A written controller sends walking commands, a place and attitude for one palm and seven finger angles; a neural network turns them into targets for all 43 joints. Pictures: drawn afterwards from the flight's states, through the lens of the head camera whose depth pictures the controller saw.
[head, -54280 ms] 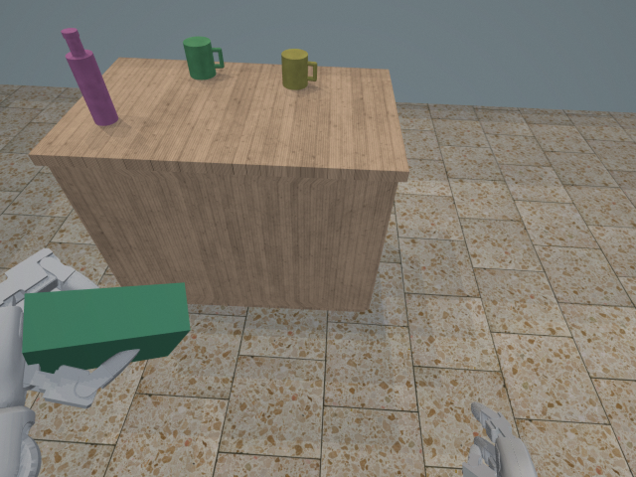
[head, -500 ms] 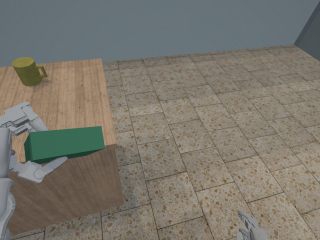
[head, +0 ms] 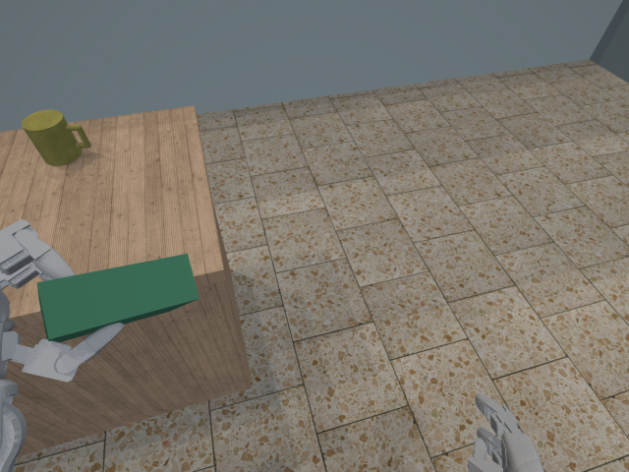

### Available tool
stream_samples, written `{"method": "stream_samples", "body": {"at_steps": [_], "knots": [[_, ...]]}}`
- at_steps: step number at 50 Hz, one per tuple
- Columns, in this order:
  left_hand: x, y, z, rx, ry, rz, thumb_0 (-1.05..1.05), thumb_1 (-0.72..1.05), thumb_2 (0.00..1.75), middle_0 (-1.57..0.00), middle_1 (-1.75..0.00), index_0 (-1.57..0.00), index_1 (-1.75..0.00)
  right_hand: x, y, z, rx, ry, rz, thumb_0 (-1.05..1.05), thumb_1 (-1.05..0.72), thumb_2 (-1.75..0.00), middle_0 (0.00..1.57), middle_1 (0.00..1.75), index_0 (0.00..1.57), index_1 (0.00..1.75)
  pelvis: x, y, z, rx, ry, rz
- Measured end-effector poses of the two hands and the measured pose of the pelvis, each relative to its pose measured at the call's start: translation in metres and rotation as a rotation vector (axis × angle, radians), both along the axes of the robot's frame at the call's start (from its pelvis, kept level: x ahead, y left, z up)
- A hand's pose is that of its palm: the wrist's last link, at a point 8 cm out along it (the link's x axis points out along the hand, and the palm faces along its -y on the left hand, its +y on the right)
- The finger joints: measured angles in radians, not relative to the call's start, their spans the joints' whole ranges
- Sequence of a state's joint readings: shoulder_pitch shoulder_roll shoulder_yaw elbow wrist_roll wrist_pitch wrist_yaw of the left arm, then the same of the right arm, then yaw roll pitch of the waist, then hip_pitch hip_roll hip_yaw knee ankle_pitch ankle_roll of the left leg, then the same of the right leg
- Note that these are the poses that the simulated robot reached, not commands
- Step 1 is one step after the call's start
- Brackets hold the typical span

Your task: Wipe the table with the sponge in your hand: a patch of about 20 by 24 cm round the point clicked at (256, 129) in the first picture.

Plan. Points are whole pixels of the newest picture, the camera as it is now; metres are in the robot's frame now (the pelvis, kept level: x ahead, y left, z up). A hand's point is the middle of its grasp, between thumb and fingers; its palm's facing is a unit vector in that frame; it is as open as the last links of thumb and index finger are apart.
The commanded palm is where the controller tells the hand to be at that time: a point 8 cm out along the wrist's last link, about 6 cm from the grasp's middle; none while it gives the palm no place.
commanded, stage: come to a stop and stand still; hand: left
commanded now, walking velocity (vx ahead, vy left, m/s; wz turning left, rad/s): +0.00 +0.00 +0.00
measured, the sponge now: (138, 294) +0.25 +0.22 +0.14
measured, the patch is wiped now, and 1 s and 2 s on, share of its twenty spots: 0.90 0.90 0.90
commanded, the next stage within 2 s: step back with the hand held close in 0.12 s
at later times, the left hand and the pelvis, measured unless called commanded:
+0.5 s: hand (71, 298) +0.22 +0.26 +0.16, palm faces +0.38 -0.83 -0.41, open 8.7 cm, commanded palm +0.15 +0.29 +0.18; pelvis -0.01 +0.01 +0.00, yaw -1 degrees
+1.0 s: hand (66, 341) +0.18 +0.24 +0.16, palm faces +0.34 -0.84 -0.42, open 8.7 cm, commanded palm +0.11 +0.28 +0.18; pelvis -0.06 +0.01 +0.00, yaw -2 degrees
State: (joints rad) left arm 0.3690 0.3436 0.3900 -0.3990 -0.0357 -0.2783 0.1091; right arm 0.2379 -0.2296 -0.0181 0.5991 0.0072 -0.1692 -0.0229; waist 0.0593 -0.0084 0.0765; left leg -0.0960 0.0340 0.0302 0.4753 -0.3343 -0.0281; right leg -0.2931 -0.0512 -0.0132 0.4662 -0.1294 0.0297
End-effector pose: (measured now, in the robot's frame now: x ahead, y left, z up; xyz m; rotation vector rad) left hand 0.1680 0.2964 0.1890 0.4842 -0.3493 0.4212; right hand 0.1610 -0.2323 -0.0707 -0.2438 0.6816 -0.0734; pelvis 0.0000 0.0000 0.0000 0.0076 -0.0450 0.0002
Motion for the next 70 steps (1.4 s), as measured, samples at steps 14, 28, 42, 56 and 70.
{"method": "stream_samples", "body": {"at_steps": [14, 28, 42, 56, 70], "knots": [[0.018, -0.001, -0.012, -0.037, 0.035, -0.065, -0.01, -0.46, 1.05, -0.89, -1.5, -0.94, -1.53, 0.013, 0.022, 0.021, 0.011, -0.058, 0.02, 0.01, -0.91, -0.9, 0.2, 0.3, 0.2, 0.3, 0.0, 0.005, 0.003, -0.006, -0.004, -0.007], [0.009, 0.003, -0.016, 0.014, 0.086, -0.081, -0.01, -0.46, 1.05, -0.89, -1.5, -0.93, -1.53, -0.013, 0.031, -0.001, 0.022, 0.059, 0.007, 0.02, -0.91, -0.9, 0.2, 0.3, 0.2, 0.3, -0.016, 0.013, -0.001, 0.004, 0.011, -0.013], [-0.032, -0.011, -0.007, 0.04, 0.02, -0.056, -0.01, -0.46, 1.05, -0.89, -1.5, -0.94, -1.53, -0.031, 0.016, -0.006, 0.015, 0.023, 0.027, 0.02, -0.91, -0.9, 0.2, 0.3, 0.2, 0.3, -0.044, -0.001, -0.009, 0.013, 0.027, -0.016], [-0.034, -0.009, -0.007, 0.112, 0.076, -0.114, -0.01, -0.46, 1.05, -0.89, -1.5, -0.94, -1.53, -0.086, 0.002, -0.005, 0.0, 0.089, -0.071, 0.02, -0.91, -0.9, 0.2, 0.3, 0.2, 0.3, -0.061, 0.003, -0.005, 0.002, 0.064, -0.015], [-0.091, 0.023, -0.013, 0.088, 0.088, -0.112, -0.01, -0.46, 1.05, -0.9, -1.5, -0.94, -1.53, -0.097, 0.036, 0.003, -0.058, 0.082, 0.001, 0.02, -0.91, -0.9, 0.2, 0.3, 0.2, 0.3, -0.111, 0.026, 0.0, -0.029, 0.1, 0.018]]}}
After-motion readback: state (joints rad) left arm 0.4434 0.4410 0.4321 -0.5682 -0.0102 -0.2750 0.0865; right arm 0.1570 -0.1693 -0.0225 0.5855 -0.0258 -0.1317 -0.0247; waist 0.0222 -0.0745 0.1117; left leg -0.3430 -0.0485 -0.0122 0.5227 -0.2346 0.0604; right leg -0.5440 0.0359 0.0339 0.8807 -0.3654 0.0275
